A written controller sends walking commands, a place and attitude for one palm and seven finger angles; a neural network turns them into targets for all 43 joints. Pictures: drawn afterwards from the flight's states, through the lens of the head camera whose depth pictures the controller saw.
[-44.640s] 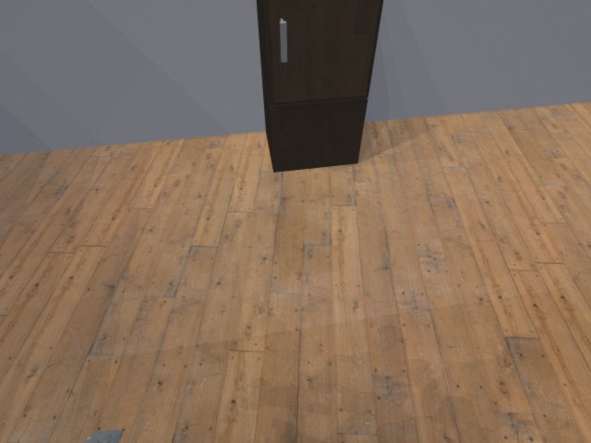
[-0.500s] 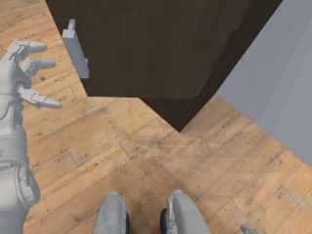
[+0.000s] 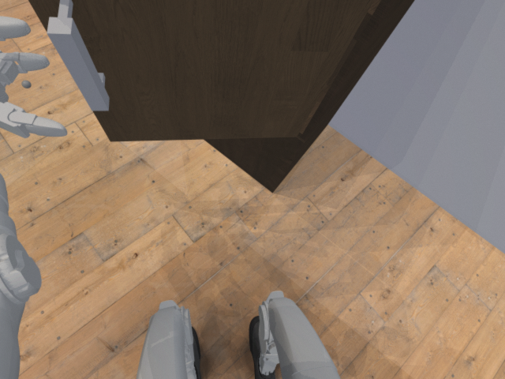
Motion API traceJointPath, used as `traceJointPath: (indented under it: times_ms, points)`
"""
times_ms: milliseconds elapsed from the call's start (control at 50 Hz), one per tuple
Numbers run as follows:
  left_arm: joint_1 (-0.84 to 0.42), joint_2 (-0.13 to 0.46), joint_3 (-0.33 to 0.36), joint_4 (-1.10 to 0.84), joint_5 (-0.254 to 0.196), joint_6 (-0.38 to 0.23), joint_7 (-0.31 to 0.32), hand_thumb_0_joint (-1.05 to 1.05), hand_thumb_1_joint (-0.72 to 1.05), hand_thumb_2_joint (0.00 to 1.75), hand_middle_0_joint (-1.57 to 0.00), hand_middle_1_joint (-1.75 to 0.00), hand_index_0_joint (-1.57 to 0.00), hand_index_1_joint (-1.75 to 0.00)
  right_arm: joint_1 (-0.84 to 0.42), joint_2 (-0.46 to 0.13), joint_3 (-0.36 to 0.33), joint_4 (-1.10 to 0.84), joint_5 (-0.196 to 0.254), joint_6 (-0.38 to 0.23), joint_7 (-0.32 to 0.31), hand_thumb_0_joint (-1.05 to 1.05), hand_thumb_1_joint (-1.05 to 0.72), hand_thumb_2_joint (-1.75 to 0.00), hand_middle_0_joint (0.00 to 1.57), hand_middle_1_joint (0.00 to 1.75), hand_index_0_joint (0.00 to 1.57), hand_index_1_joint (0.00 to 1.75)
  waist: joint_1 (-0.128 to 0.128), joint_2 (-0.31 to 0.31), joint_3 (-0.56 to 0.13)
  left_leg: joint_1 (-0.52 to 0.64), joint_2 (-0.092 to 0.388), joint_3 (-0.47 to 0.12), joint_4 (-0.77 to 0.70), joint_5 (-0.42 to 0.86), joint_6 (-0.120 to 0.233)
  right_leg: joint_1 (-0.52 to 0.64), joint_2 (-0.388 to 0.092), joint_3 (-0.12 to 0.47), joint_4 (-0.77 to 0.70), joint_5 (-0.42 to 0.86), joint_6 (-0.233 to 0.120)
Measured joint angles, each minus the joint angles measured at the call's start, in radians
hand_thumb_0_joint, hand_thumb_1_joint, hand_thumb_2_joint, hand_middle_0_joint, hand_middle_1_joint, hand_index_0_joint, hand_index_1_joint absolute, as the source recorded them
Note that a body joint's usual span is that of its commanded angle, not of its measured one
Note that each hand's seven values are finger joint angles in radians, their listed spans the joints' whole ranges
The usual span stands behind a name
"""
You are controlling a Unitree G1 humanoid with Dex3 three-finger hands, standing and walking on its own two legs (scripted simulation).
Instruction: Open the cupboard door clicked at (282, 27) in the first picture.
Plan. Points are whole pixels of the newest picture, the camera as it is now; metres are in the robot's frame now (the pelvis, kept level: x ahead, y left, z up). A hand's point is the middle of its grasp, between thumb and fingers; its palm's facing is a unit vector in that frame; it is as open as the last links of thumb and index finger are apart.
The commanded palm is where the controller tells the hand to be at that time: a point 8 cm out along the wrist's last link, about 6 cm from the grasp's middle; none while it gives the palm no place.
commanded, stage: move the hooked fingers beside the handle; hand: left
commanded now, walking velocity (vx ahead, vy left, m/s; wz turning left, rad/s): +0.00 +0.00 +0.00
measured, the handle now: (84, 59) +0.56 +0.20 +0.06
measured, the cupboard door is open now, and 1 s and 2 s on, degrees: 44 44 43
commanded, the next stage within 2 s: slide the fingers in behind the handle in 0.60 s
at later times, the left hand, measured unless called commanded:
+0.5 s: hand (28, 88) +0.51 +0.26 +0.06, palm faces +0.03 -1.00 -0.02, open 14.0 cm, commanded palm +0.50 +0.29 +0.06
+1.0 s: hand (45, 86) +0.51 +0.24 +0.06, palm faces +0.02 -1.00 +0.00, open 14.0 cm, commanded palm +0.49 +0.27 +0.06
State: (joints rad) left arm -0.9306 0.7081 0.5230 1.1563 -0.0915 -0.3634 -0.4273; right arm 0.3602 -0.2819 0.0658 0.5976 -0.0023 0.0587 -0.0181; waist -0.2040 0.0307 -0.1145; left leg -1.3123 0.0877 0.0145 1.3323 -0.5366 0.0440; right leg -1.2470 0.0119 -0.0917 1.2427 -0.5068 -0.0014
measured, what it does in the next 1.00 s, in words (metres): stands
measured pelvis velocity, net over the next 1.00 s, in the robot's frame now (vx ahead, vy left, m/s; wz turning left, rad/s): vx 0.01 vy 0.00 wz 0.01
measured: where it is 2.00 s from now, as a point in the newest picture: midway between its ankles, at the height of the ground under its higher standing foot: (227, 370)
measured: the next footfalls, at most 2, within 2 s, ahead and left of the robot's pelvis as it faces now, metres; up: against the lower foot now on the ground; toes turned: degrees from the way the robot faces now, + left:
none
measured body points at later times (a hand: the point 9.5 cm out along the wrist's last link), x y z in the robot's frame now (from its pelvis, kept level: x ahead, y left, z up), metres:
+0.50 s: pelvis +0.01 +0.01 +0.01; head +0.17 +0.05 +0.43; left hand +0.50 +0.31 +0.06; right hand +0.05 -0.26 -0.09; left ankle +0.03 +0.09 -0.61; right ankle +0.04 -0.13 -0.61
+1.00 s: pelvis +0.01 +0.00 +0.01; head +0.17 +0.04 +0.42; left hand +0.51 +0.29 +0.06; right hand +0.03 -0.27 -0.10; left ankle +0.03 +0.09 -0.61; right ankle +0.04 -0.13 -0.61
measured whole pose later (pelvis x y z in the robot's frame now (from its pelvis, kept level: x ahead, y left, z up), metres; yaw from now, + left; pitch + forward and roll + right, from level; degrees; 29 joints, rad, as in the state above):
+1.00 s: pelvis +0.01 +0.00 +0.01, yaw +1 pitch +28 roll -5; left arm -0.89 0.59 0.46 1.12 -0.11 -0.40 -0.36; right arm 0.34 -0.27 0.05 0.61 0.00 0.08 -0.01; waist -0.19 0.03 -0.13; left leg -1.26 0.08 0.01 1.30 -0.54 0.04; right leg -1.19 0.01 -0.09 1.21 -0.51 0.00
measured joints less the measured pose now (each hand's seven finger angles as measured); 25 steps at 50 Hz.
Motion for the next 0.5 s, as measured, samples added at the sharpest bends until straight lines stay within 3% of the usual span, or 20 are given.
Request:
traceJointPath:
  times_ms: [260, 500]
  points:
    - [0.043, -0.076, -0.044, -0.049, -0.01, -0.018, 0.03, -0.02, -0.5, 0.3, -0.29, -1.2, -0.3, -1.2, -0.013, 0.018, -0.012, 0.017, -0.003, 0.009, 0.011, 0.01, -0.9, -0.9, 0.21, 0.3, 0.21, 0.3, 0.022, -0.005, -0.014, 0.05, -0.013, -0.004, -0.037, 0.002, 0.005, 0.059, -0.008, -0.004, -0.045, 0.002, 0.008]
    - [0.047, -0.088, -0.053, -0.02, -0.006, -0.047, 0.047, -0.02, -0.5, 0.3, -0.3, -1.2, -0.3, -1.2, -0.035, 0.011, -0.011, -0.005, -0.003, 0.019, 0.011, 0.01, -0.9, -0.9, 0.21, 0.3, 0.2, 0.3, 0.022, -0.008, -0.014, 0.064, -0.014, 0.0, -0.035, -0.003, 0.006, 0.069, -0.01, 0.001, -0.038, -0.004, 0.009]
